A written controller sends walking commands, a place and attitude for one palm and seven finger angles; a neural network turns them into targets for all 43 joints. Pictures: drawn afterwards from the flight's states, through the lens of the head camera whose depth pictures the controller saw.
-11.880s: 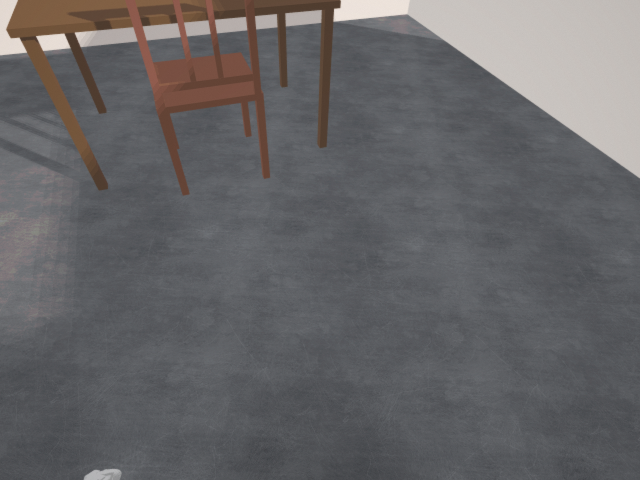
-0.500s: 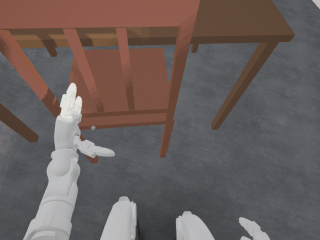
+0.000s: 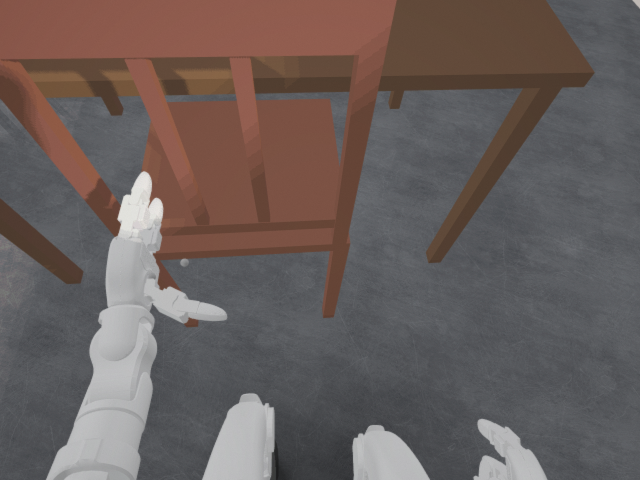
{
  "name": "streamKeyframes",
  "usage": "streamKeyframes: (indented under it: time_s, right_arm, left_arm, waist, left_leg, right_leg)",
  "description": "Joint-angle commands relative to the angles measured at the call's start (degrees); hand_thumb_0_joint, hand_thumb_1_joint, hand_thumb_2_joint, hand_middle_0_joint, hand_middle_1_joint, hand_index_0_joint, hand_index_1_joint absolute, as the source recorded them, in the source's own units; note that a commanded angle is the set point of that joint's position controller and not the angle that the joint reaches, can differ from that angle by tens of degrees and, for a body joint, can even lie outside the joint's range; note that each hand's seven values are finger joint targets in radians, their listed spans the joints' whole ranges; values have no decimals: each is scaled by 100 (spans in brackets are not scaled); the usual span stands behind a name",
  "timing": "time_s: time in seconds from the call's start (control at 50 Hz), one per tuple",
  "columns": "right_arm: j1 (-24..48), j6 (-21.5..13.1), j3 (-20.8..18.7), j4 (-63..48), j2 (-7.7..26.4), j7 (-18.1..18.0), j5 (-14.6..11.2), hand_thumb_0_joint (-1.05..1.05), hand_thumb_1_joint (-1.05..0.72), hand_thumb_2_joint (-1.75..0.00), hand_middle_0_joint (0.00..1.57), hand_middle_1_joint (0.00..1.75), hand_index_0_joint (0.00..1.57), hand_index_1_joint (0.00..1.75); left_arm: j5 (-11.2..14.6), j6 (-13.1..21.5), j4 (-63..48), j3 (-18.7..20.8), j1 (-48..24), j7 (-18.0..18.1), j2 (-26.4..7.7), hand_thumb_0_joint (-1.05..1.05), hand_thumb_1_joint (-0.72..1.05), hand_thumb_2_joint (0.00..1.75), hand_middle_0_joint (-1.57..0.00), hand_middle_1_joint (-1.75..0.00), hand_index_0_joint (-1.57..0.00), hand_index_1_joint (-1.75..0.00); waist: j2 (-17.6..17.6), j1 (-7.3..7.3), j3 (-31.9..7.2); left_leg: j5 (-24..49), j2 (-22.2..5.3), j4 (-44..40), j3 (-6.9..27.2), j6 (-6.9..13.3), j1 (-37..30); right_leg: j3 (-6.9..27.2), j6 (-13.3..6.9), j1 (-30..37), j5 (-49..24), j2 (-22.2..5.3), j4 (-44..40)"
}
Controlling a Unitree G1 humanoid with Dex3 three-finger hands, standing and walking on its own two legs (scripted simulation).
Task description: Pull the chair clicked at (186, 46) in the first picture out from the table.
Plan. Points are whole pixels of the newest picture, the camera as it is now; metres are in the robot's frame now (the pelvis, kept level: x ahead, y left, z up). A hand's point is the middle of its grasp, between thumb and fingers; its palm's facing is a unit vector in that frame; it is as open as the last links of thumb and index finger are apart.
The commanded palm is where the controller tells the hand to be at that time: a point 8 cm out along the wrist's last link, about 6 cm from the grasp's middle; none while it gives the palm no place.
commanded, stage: push the fingers through the gap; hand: left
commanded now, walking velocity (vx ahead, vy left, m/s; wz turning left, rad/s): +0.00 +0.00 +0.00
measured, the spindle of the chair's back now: (177, 158) +0.52 +0.21 +0.04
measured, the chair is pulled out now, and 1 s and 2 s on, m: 0.00 0.00 0.00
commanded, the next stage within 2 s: hook a spindle and tug to test in 1.56 s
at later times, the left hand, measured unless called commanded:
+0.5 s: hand (180, 227) +0.42 +0.19 +0.03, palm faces +0.11 -0.99 -0.05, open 17.0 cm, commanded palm +0.40 +0.23 +0.02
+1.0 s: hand (182, 194) +0.47 +0.20 +0.02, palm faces +0.12 -0.99 -0.03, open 17.0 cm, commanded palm +0.45 +0.24 +0.02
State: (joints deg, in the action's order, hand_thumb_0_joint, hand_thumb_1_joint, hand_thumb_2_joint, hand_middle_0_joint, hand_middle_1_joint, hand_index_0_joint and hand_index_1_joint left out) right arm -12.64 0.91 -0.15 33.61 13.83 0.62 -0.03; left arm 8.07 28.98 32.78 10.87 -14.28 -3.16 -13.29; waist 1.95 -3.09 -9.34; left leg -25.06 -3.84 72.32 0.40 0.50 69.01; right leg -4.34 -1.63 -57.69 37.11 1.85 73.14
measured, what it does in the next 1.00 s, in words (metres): stands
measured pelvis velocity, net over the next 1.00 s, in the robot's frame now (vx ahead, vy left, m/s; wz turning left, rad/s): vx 0.00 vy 0.02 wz -0.03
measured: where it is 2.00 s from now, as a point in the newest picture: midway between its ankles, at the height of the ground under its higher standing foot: outside the picture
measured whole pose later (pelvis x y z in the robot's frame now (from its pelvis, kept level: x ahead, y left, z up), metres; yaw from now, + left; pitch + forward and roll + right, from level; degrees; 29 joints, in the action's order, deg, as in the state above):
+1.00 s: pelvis +0.00 +0.02 -0.01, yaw -2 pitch +25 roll -5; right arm -17.0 4.5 0.4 36.5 13.9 1.7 1.7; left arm 4.4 29.5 56.4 20.2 -38.6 -4.4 -20.7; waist 2.4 -7.3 -9.4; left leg -25.5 -4.3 74.4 0.1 1.9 74.5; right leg -3.8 -0.3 -62.7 36.6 2.3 73.8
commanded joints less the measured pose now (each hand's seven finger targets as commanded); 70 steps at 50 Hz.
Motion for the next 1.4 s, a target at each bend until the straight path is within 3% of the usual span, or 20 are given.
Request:
streamKeyframes:
  time_s: [0.0,0.12,0.2,0.28,0.46,0.56,0.64,0.7,0.76,0.88,0.92,0.98,1.04,1.08,1.12,1.16,1.2,1.22,1.3,1.38]
  right_arm:
    - [-322,-219,-308,-468,897,-131,21,0,-90,-90,20,30,20,30]
    - [-405,-228,-314,-425,908,-128,29,0,-90,-90,20,30,20,30]
    - [-468,-193,-310,-447,901,-118,23,0,-90,-90,20,30,20,30]
    - [-531,-167,-311,-401,908,-98,20,0,-90,-90,20,30,20,30]
    - [-715,-142,-338,-263,964,-92,56,0,-90,-90,20,30,20,30]
    - [-788,-91,-338,-167,991,-94,84,0,-90,-90,20,30,20,30]
    - [-869,-20,-335,-155,1031,-80,120,0,-90,-90,20,30,20,30]
    - [-940,23,-327,-113,1032,-57,136,0,-90,-90,20,30,20,30]
    - [-982,86,-336,-118,1037,-29,169,0,-90,-90,20,30,20,30]
    - [-1062,222,-323,-118,1064,8,192,0,-90,-90,20,30,20,30]
    - [-1086,240,-317,-86,1055,18,208,0,-90,-90,20,30,20,30]
    - [-1149,277,-301,-42,1083,3,216,0,-90,-90,20,30,20,30]
    - [-1233,282,-295,12,1093,12,243,0,-90,-90,20,30,20,30]
    - [-1273,320,-302,13,1131,4,253,0,-90,-90,20,30,20,30]
    - [-1335,339,-304,49,1130,11,265,0,-90,-90,20,30,20,30]
    - [-1363,382,-308,14,1132,37,269,0,-90,-90,20,30,20,30]
    - [-1382,410,-320,-18,1103,72,265,0,-90,-90,20,30,20,30]
    - [-1394,453,-320,-23,1136,74,258,0,-90,-90,20,30,20,30]
    - [-1375,506,-318,-110,1105,99,243,0,-90,-90,20,30,20,30]
    - [-1323,523,-328,-100,1059,119,219,0,-90,-90,20,30,20,30]
  left_arm:
    - [49,433,-1084,235,-2022,-32,-908,0,-50,30,-6,-8,-6,-8]
    - [77,348,-809,456,-2143,-104,-1066,0,-50,30,-6,-8,-6,-8]
    - [90,284,-623,585,-2169,-168,-1201,0,-50,30,-6,-8,-6,-8]
    - [109,264,-400,648,-2356,-201,-1254,0,-50,30,-6,-8,-6,-8]
    - [55,390,-157,774,-2906,-267,-1430,0,-50,30,-6,-8,-6,-8]
    - [-17,404,159,754,-3471,-249,-1451,0,-50,30,-6,-8,-6,-8]
    - [-104,427,436,915,-3623,-199,-1641,0,-50,30,-6,-8,-6,-8]
    - [-143,427,667,848,-3953,-186,-1585,0,-50,30,-6,-8,-6,-8]
    - [-213,452,754,903,-4125,-137,-1640,0,-50,30,-6,-8,-6,-8]
    - [-281,438,1090,1086,-4266,-122,-1865,0,-50,30,-6,-8,-6,-8]
    - [-301,480,1065,1010,-4644,-129,-1817,0,-50,30,-6,-8,-6,-8]
    - [-323,473,1367,1190,-4813,-145,-2074,0,-50,30,-6,-8,-6,-8]
    - [-367,510,1450,1094,-5214,-202,-2029,0,-50,30,-6,-8,-6,-8]
    - [-393,488,1570,1245,-5178,-217,-2244,0,-50,30,-6,-8,-6,-8]
    - [-404,479,1580,1192,-5350,-237,-2175,0,-50,30,-6,-8,-6,-8]
    - [-384,416,1628,1249,-5149,-250,-2196,0,-50,30,-6,-8,-6,-8]
    - [-356,387,1545,1104,-5073,-270,-1977,0,-50,30,-6,-8,-6,-8]
    - [-377,344,1618,1266,-4871,-252,-2160,0,-50,30,-6,-8,-6,-8]
    - [-337,333,1223,1336,-4706,-175,-2220,0,-50,30,-6,-8,-6,-8]
    - [-339,345,1051,1188,-4593,-87,-2030,0,-50,30,-6,-8,-6,-8]
  waist:
    - [151,-240,-2044]
    - [235,-150,-2444]
    - [268,-118,-2421]
    - [96,-180,-2274]
    - [328,-228,-2472]
    - [412,-354,-2411]
    - [456,-321,-2509]
    - [506,-425,-2418]
    - [636,-387,-2620]
    - [511,-424,-2622]
    - [717,-504,-2668]
    - [485,-553,-2534]
    - [761,-627,-2635]
    - [744,-614,-2723]
    - [838,-657,-2834]
    - [901,-576,-2916]
    - [904,-603,-3004]
    - [824,-529,-2997]
    - [771,-478,-3094]
    - [671,-534,-2836]
  left_leg:
    - [867,201,-585,257,137,-2594]
    - [1248,212,-521,210,136,-2681]
    - [1303,228,-496,158,144,-2508]
    - [1190,219,-507,145,151,-2338]
    - [1288,195,-517,231,123,-2631]
    - [1175,172,-512,297,124,-2732]
    - [1280,153,-540,369,101,-2859]
    - [1211,143,-526,412,104,-2898]
    - [1374,136,-512,447,89,-3033]
    - [1318,128,-486,433,101,-2873]
    - [1331,116,-467,478,97,-3022]
    - [1166,120,-407,437,131,-2690]
    - [1255,88,-391,541,107,-2954]
    - [1312,82,-346,522,113,-2914]
    - [1488,53,-338,592,100,-3114]
    - [1632,60,-337,574,91,-3141]
    - [1770,54,-364,612,96,-3290]
    - [1763,40,-380,608,82,-3251]
    - [1914,71,-390,540,107,-3167]
    - [1703,69,-474,499,97,-3107]
  right_leg:
    - [292,22,-156,-1617,67,-1254]
    - [325,26,35,-2035,50,-1179]
    - [376,27,171,-2174,66,-1160]
    - [394,56,179,-2127,67,-1213]
    - [316,29,-78,-1995,93,-1153]
    - [258,24,-363,-1749,97,-1163]
    - [198,-1,-461,-1713,113,-1104]
    - [163,-9,-635,-1612,127,-1102]
    - [143,-16,-673,-1681,125,-1046]
    - [149,-2,-642,-1667,143,-1043]
    - [128,-6,-837,-1618,134,-1004]
    - [174,15,-740,-1555,152,-1040]
    - [111,-14,-1025,-1526,152,-950]
    - [143,-18,-996,-1571,159,-957]
    - [91,-20,-1131,-1638,159,-890]
    - [88,-32,-1047,-1732,165,-896]
    - [52,-41,-1053,-1807,183,-882]
    - [51,-36,-1024,-1802,181,-893]
    - [92,-26,-699,-2029,193,-911]
    - [95,0,-672,-1933,204,-1036]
